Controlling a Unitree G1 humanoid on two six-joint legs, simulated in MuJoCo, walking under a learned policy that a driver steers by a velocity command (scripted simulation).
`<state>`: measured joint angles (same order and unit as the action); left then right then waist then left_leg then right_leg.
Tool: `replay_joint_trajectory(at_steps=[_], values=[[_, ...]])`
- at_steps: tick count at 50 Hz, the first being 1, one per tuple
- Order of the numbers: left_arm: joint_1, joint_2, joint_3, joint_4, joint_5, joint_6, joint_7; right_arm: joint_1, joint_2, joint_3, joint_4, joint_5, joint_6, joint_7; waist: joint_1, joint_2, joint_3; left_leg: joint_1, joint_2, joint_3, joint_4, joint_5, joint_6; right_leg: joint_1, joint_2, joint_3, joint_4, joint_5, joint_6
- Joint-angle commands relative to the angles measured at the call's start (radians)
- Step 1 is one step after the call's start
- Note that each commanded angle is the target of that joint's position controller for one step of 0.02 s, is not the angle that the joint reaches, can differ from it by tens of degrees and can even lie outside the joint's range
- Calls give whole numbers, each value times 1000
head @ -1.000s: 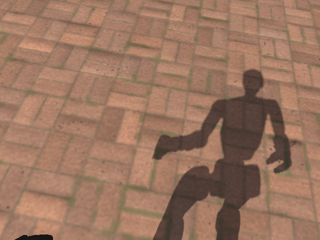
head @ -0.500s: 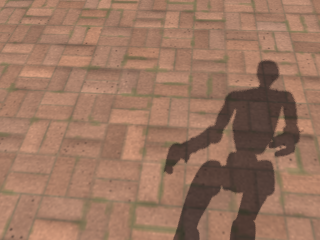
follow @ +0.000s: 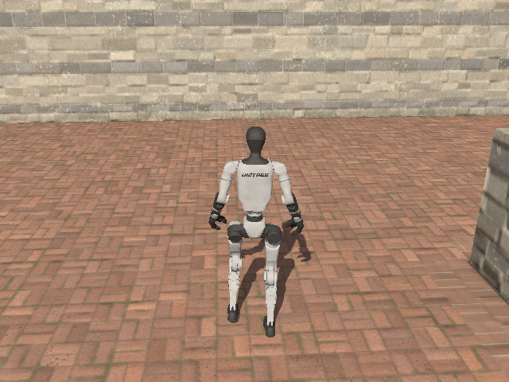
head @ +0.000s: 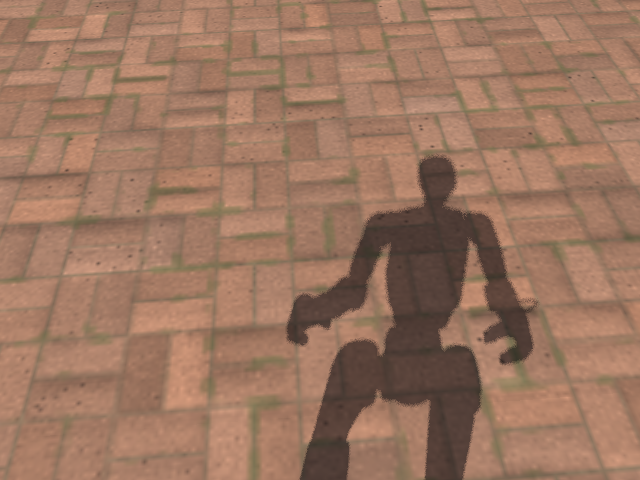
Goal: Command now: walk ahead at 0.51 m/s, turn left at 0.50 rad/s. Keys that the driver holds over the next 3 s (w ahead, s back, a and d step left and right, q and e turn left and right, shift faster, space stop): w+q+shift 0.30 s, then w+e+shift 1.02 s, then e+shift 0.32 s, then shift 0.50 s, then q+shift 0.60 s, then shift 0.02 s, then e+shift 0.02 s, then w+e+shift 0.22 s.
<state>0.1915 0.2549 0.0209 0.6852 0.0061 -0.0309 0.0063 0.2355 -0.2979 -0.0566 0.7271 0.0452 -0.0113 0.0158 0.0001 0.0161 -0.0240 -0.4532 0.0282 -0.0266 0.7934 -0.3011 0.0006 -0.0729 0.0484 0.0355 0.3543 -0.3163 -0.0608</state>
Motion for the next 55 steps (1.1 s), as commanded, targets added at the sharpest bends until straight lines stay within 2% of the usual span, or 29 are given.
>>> replay_joint_trajectory(at_steps=[1,6,9,11,12,13,14,15,16,17,18,19,23,28,32,34,35,36,37,38,39,40,41,44,47,49,52,54,55], values=[[107,203,77,2,-5,-37,5,-204,-90,-17,-140,4,-53,13,112,-110,123,-454,77,-62,9,2,38,284,-388,275,-215,-149,-155],[113,216,90,14,-10,-45,-14,-233,-38,15,-193,6,-47,43,111,-71,128,-415,104,29,17,42,46,229,-359,74,-223,36,-121],[80,248,99,16,-12,-40,-17,-190,-55,20,-212,9,-42,49,61,-78,108,-252,60,112,-9,35,82,147,-329,-73,-168,347,-82],[50,268,99,12,-10,-36,-6,7,-126,-18,-165,6,-33,39,-71,-92,-23,125,-69,221,-33,46,120,28,-274,-214,125,907,-31],[51,248,88,1,-4,-44,-1,240,-202,-62,-103,9,-25,27,-191,-65,-137,488,-124,212,-30,46,163,-164,-241,-236,414,1006,1],[41,146,53,-37,22,-66,-1,429,-300,-98,-45,20,-19,9,-247,156,-168,802,-18,-65,-114,-66,229,-526,-132,-210,828,340,68],[78,57,15,-107,3,-108,-12,362,-365,-89,-96,5,-36,13,-126,360,-333,925,232,-802,-441,-557,407,-776,27,0,1139,-230,77],[-41,210,42,-122,-36,-142,-22,334,-264,-65,-132,-3,-55,21,-191,156,-274,900,271,-918,-571,-672,366,-895,-32,127,1158,-123,38],[-59,211,40,-124,-67,-153,-24,303,-230,-52,-122,-22,-64,19,-156,78,-140,774,287,-799,-573,-527,336,-917,-77,85,1124,-65,21],[-31,182,28,-105,-50,-153,-16,228,-206,-42,-133,-33,-70,19,-95,-42,-71,597,261,-663,-552,-344,310,-840,-133,71,1027,-2,18],[19,169,30,-78,-27,-139,-11,141,-169,-28,-146,-48,-74,19,-35,-39,-31,462,212,-520,-536,-224,283,-753,-181,69,951,64,22],[72,172,33,-53,-32,-115,-18,87,-140,-14,-158,-63,-76,18,5,38,8,349,179,-428,-554,-150,273,-691,-214,63,932,112,27],[15,125,18,-34,-24,-49,-23,93,-98,3,-100,-51,-108,10,7,37,128,195,78,-91,-632,254,185,-692,-211,-1,796,290,49],[-164,86,8,-66,-42,-88,-53,182,-103,8,-33,-59,-135,-29,-66,3,157,239,36,124,-714,529,25,-568,-77,-93,384,616,33],[-145,121,33,-70,-57,-101,-94,187,-173,-6,0,-70,-106,-67,-21,99,70,530,88,174,-575,1151,-59,-482,52,-195,236,592,-19],[18,173,60,-44,-64,-74,-90,146,-216,-26,-10,-90,-74,-102,91,159,-13,596,136,182,-309,1601,-80,-329,105,-242,290,437,-47],[249,229,88,16,-66,-53,-78,71,-225,-32,-34,-108,-63,-108,206,149,-90,536,140,171,-50,1700,-85,-131,94,-206,323,389,-83],[564,261,102,96,-62,-37,-58,-92,-249,-42,-77,-103,-60,-102,384,41,-132,332,74,184,447,1419,-88,151,-9,-54,217,473,-160],[604,189,58,162,-34,-32,-48,-69,24,33,-115,-120,-94,-50,253,-374,-87,-210,-125,93,974,-298,-71,435,-53,45,404,378,-201],[419,180,57,82,7,-47,-45,79,72,66,-180,-12,-135,-16,96,-397,-241,-467,-142,-119,1105,-356,-42,510,-225,628,200,-206,-391],[376,150,64,22,-1,-42,-34,-11,-52,55,-205,-2,-169,7,147,-154,-190,-479,-104,-157,950,-190,33,413,-274,805,-75,-466,-373],[294,150,61,5,0,-51,-31,-47,-78,47,-227,-6,-182,18,58,39,-63,-432,-63,-153,787,-84,74,213,-285,819,-157,-465,-330],[205,154,60,-27,0,-61,-34,-38,-67,52,-212,-35,-177,15,-9,153,19,-344,-31,-153,680,-31,74,2,-249,786,-185,-406,-324],[86,147,59,-59,-5,-67,-20,9,-99,41,-187,-58,-135,-21,-89,101,126,-207,41,-144,457,6,-1,-325,-109,556,-203,-168,-317],[103,148,61,-36,-42,-67,6,-164,-53,60,-255,-89,-128,-36,-18,16,152,-11,27,-52,75,228,-64,-527,5,336,-177,51,-261],[157,175,73,-8,-56,-59,13,-247,-16,65,-285,-66,-128,-32,51,-43,100,160,-30,-18,-113,401,-93,-556,29,318,-145,6,-202],[202,160,75,20,-67,-40,20,-251,-71,30,-284,-7,-127,-33,73,-112,53,167,-45,-94,-278,381,-118,-322,3,404,-30,-74,-154],[200,144,75,22,-56,-24,20,-182,-113,0,-263,7,-136,-31,26,-135,9,217,-39,-101,-319,280,-90,-189,-24,434,113,20,-114],[177,141,72,11,-41,-22,11,-27,-147,-27,-236,10,-141,-31,-71,-135,-81,364,-21,-91,-291,206,-59,-172,-8,401,299,175,-73]])
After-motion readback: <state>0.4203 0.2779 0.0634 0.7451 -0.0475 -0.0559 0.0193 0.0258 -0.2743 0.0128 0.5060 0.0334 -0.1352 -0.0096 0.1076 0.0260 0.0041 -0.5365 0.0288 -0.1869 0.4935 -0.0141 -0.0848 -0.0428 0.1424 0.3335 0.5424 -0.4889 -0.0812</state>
